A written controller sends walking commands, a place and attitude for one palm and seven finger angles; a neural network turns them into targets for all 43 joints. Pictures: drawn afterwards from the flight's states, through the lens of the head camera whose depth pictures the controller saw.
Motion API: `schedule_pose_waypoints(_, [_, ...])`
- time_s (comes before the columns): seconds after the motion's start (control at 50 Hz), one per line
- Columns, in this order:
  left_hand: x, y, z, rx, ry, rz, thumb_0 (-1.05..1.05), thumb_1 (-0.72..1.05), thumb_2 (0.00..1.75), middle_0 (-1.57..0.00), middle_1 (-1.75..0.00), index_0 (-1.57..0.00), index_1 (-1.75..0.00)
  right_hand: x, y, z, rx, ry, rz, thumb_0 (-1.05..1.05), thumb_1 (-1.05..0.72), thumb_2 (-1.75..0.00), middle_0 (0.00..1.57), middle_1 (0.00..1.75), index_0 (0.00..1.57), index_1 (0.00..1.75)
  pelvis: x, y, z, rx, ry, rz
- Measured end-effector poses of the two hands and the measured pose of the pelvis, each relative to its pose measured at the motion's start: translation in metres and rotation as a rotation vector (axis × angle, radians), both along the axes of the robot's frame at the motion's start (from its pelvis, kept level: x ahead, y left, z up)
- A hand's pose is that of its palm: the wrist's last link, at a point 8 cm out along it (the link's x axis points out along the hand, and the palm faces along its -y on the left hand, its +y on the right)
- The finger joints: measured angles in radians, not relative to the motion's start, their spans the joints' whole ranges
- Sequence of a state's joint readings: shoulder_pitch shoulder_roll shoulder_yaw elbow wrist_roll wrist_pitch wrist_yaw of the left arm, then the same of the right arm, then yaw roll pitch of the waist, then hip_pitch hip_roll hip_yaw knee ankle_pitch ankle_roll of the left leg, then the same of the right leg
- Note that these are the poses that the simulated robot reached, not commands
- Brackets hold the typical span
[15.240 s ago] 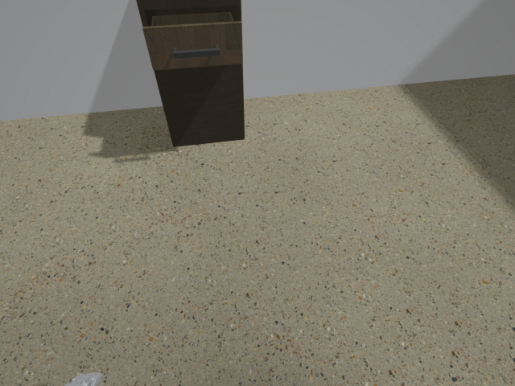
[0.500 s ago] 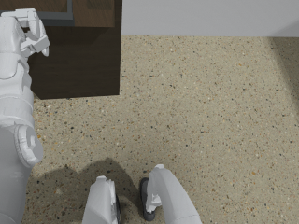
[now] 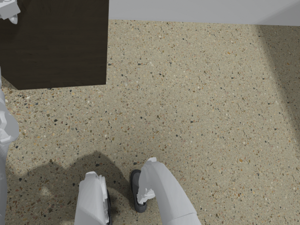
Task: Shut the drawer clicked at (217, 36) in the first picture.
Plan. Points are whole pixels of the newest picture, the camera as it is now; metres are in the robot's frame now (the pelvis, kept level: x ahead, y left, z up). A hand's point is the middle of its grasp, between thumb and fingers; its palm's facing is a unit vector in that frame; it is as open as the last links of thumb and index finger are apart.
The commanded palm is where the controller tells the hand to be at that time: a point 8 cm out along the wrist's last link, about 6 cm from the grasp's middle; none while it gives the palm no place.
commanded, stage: push the drawer shut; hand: left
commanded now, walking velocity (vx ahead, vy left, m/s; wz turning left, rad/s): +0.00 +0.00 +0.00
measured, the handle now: out of the picture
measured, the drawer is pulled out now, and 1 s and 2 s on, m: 0.00 0.00 0.00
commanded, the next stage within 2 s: pull the fist back off the drawer in 0.06 s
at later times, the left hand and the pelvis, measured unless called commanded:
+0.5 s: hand out of the picture +0.60 +0.22 +0.06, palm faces +0.02 -1.00 -0.03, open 3.1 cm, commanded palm +0.61 +0.19 +0.06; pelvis -0.02 +0.01 -0.01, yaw -1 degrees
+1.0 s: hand (20, 3) +0.59 +0.19 +0.06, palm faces +0.05 -1.00 -0.01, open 3.2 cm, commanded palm +0.55 +0.22 +0.07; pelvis +0.03 +0.01 +0.03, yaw -1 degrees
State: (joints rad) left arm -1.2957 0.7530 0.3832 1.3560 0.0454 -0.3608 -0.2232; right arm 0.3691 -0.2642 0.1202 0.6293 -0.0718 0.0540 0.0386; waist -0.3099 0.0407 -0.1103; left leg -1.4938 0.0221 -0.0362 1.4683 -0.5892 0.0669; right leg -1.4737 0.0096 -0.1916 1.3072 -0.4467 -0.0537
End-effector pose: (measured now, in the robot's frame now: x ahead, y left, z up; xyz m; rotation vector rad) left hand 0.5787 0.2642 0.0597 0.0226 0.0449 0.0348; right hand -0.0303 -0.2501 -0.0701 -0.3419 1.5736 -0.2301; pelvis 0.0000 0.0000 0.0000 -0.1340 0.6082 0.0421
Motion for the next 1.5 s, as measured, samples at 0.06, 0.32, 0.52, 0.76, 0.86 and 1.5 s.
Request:
schedule_pose_waypoints(0.06, [0.001, 0.002, 0.000, 0.001, 0.003, 0.001, -0.05, 0.59, 0.93, -1.40, -1.60, -1.40, -1.60, -0.004, 0.000, 0.000, -0.011, -0.001, 0.004, 0.00, -0.90, -0.90, 0.20, 0.30, 0.20, 0.30, -0.004, 0.000, -0.002, -0.005, 0.004, 0.002])
schedule_pose_waypoints(0.32, [0.003, 0.006, 0.002, 0.007, 0.008, -0.003, -0.02, 0.56, 0.92, -1.40, -1.60, -1.40, -1.60, -0.020, 0.005, 0.005, -0.039, -0.016, 0.009, 0.00, -0.90, -0.90, 0.20, 0.30, 0.20, 0.30, -0.016, 0.004, -0.006, -0.018, 0.009, 0.004])
schedule_pose_waypoints(0.52, [0.002, 0.006, 0.002, 0.002, 0.008, -0.010, -0.01, 0.57, 0.90, -1.40, -1.60, -1.40, -1.60, -0.030, 0.015, 0.007, -0.015, 0.003, -0.011, 0.00, -0.90, -0.90, 0.20, 0.30, 0.20, 0.30, -0.016, 0.009, -0.006, -0.022, 0.006, -0.001])
schedule_pose_waypoints(0.76, [-0.005, -0.009, 0.000, -0.010, 0.006, -0.004, -0.03, 0.74, 0.91, -1.40, -1.60, -1.40, -1.60, -0.009, 0.020, 0.009, 0.041, -0.003, -0.028, 0.00, -0.90, -0.90, 0.20, 0.30, 0.20, 0.30, 0.001, 0.011, 0.010, -0.006, -0.012, -0.009])
schedule_pose_waypoints(0.86, [-0.008, -0.015, 0.000, -0.014, 0.009, 0.001, -0.01, 0.83, 0.91, -1.40, -1.60, -1.40, -1.60, 0.014, 0.016, 0.012, 0.054, -0.043, -0.029, 0.00, -0.90, -0.90, 0.20, 0.30, 0.20, 0.30, 0.012, 0.010, 0.018, 0.006, -0.025, -0.019])
schedule_pose_waypoints(1.5, [-0.174, -0.002, 0.117, 0.046, -0.033, -0.002, 0.01, 0.90, 0.90, -1.40, -1.60, -1.40, -1.60, 0.243, 0.006, 0.100, 0.132, -0.623, 0.130, 0.01, -0.91, -0.90, 0.20, 0.30, 0.20, 0.30, 0.075, 0.003, 0.116, 0.091, -0.333, 0.002])
